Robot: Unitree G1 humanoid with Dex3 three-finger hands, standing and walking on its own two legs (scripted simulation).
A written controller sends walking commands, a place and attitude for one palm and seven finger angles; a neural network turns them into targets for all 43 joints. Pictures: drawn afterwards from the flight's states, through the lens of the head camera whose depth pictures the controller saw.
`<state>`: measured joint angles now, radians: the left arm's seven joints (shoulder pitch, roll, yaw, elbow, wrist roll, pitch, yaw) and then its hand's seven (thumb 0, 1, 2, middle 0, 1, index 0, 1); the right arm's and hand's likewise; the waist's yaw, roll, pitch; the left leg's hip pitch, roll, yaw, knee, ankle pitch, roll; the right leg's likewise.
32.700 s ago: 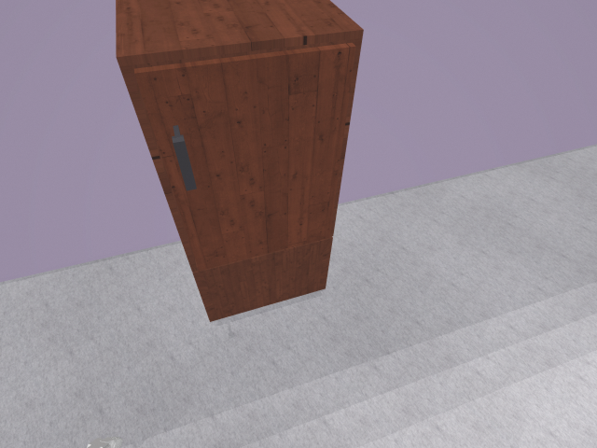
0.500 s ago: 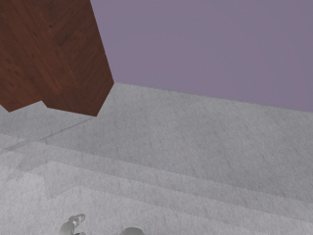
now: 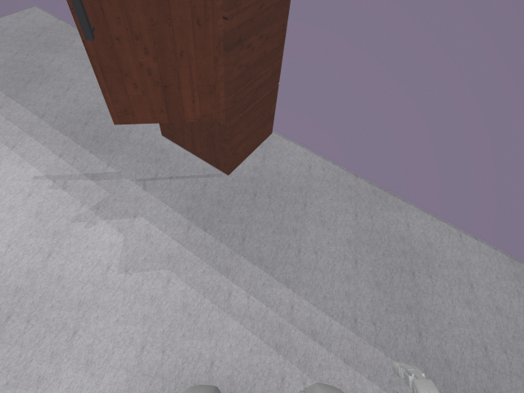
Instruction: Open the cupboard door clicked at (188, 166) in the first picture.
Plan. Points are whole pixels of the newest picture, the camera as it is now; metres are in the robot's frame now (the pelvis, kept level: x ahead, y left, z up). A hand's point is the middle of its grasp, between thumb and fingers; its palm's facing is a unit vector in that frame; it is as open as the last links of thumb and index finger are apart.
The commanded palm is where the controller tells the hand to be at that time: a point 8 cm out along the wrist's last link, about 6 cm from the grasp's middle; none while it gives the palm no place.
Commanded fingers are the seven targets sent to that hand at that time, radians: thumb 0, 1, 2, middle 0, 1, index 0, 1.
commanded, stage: turn to face it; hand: left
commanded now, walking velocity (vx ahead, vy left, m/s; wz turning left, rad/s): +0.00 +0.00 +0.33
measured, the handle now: (83, 13) +0.99 +0.59 +0.02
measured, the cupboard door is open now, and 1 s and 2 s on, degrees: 43 43 43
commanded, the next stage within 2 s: take the last steps up to it in 0.40 s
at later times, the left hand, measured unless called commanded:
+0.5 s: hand out of the picture +0.05 +0.14 -0.14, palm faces +0.15 -0.96 -0.25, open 7.3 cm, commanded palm none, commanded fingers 0.00 0.90 0.90 -0.20 -0.30 -0.20 -0.30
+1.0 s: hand out of the picture -0.12 +0.19 -0.18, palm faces +0.40 -0.90 -0.18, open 7.3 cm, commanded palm none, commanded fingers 0.00 0.90 0.90 -0.20 -0.30 -0.20 -0.30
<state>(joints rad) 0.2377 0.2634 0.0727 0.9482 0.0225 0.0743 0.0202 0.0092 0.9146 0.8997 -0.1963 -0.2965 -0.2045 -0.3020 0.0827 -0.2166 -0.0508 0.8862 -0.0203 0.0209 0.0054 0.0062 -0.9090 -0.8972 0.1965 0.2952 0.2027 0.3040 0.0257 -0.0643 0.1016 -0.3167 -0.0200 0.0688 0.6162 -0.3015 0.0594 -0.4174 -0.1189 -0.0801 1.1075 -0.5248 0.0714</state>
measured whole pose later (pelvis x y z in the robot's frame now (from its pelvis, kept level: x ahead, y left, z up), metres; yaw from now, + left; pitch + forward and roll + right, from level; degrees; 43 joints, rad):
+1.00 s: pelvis +0.03 +0.05 +0.00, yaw +17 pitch +0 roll +1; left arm 0.42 0.20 0.06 1.14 0.03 0.03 0.00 0.01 0.91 0.90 -0.20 -0.30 -0.20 -0.30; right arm 0.09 -0.19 -0.05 0.94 -0.03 -0.04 0.02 0.01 -0.91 -0.90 0.19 0.29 0.20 0.30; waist 0.07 -0.07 0.06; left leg -0.30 0.01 0.13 0.60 -0.29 0.04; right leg -0.27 -0.17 -0.09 0.94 -0.52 0.03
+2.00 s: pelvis +0.37 +0.22 +0.00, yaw +14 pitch -1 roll -1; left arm 0.36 0.17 0.05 1.14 0.02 -0.01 0.00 0.00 0.92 0.90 -0.19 -0.30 -0.20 -0.30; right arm 0.12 -0.19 -0.05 0.98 -0.03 -0.07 0.00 0.01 -0.92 -0.90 0.19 0.29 0.20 0.30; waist 0.05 -0.05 0.06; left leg -0.34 0.02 0.15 0.59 -0.24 0.07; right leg -0.29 -0.08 -0.05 1.05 -0.48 -0.02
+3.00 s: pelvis +0.45 +0.26 +0.01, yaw +14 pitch +0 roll +0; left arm 0.22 0.21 0.04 1.05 0.02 0.05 0.04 0.00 0.92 0.90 -0.19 -0.30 -0.20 -0.30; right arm 0.18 -0.15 -0.03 1.03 -0.02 0.00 -0.04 0.00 -0.92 -0.90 0.20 0.30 0.20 0.30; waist 0.03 -0.02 0.07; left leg -0.17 -0.01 0.14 0.47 -0.30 0.06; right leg -0.21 -0.05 -0.02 0.59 -0.31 0.02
